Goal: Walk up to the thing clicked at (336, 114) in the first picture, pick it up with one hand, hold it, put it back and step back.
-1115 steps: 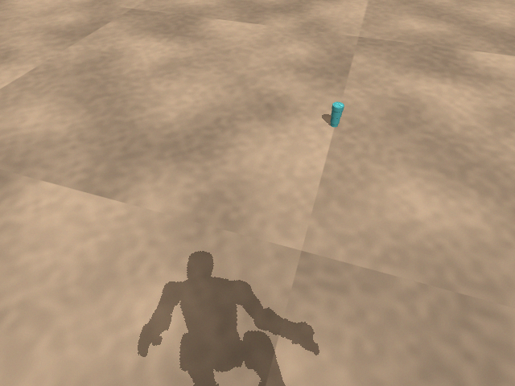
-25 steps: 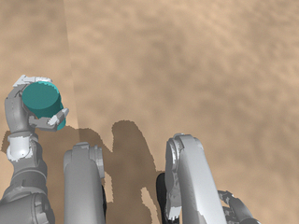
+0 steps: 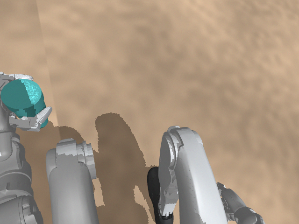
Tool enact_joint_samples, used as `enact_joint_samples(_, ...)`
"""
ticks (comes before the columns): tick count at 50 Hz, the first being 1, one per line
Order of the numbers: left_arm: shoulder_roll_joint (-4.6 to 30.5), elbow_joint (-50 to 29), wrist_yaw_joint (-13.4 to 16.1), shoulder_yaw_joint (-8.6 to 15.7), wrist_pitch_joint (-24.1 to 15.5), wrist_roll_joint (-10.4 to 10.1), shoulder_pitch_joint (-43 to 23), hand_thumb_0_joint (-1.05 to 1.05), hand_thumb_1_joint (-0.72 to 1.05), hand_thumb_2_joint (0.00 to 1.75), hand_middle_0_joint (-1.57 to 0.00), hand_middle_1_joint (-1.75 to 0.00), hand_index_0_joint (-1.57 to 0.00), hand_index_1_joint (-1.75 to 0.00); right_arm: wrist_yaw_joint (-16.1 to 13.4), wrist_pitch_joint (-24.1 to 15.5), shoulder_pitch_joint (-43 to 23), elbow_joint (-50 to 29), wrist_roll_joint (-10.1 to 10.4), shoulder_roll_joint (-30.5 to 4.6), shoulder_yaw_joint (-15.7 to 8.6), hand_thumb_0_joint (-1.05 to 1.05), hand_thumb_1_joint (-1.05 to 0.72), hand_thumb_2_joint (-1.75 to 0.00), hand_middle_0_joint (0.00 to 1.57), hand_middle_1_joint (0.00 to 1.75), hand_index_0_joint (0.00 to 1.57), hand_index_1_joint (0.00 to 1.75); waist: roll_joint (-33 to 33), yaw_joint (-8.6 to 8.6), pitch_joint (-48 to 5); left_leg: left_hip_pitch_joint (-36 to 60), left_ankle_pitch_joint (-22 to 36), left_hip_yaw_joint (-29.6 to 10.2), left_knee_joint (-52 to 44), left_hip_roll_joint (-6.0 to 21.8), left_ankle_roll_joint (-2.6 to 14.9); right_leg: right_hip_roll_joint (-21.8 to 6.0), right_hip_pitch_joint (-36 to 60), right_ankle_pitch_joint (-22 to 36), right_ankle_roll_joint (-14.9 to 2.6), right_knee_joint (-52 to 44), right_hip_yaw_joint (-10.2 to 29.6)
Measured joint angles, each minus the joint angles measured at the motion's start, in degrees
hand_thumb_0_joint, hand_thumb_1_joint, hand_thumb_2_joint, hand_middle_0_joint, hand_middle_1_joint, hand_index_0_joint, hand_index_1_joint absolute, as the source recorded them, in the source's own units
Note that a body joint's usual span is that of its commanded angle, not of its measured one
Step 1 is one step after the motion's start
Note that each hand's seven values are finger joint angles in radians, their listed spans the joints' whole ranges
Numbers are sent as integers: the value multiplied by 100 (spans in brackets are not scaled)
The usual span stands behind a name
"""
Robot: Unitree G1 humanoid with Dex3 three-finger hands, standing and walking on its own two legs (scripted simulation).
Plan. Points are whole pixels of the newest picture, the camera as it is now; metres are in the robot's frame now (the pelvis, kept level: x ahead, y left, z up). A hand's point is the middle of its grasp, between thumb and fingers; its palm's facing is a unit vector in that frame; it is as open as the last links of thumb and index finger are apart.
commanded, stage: crouch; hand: left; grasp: from the side
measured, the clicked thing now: (31, 109) +0.41 +0.26 -0.11
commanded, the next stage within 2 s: lower in 0.12 s
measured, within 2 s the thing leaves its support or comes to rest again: neither
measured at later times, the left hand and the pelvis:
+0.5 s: hand (35, 109) +0.42 +0.25 -0.13, palm faces +0.22 -0.98 -0.01, open 9.9 cm; pelvis -0.01 +0.01 -0.02, yaw -3 degrees
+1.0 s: hand (39, 110) +0.43 +0.26 -0.18, palm faces +0.26 -0.97 -0.01, open 9.9 cm; pelvis -0.01 +0.01 -0.03, yaw -6 degrees
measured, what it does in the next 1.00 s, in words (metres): stands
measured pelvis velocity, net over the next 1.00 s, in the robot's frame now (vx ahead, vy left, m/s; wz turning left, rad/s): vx -0.01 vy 0.01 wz -0.10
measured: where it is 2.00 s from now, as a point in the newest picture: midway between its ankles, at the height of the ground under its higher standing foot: (125, 217)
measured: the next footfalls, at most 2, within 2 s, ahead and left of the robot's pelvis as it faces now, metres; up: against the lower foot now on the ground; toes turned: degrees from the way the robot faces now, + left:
none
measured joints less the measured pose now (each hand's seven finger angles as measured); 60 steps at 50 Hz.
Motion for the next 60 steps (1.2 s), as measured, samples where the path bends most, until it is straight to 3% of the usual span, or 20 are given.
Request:
enact_joint_samples(15,332,210,105,24,-202,8,1,4,-33,111,-83,-106,-68,-103,84,40,-156,-208,-169,-73,335,1,-92,-91,20,30,20,30,-162,-133,260,-38,22,-205,272,-18,23,61,60,89,65,104,-147)
enact_joint_samples(35,1117,1159,383,276,-844,62,-121,4,-33,112,-84,-105,-68,-102,159,4,-579,-503,-591,-288,1108,0,-93,-90,20,30,20,30,-668,-415,973,108,-6,-596,649,-47,11,178,334,204,151,192,-426)
enact_joint_samples(60,1667,1677,889,333,-1326,121,-136,4,-33,112,-84,-105,-68,-101,195,-48,-914,-751,-915,-382,1713,0,-92,-90,20,30,20,30,-1000,-511,1440,232,-33,-940,898,-40,49,320,563,334,259,153,-666)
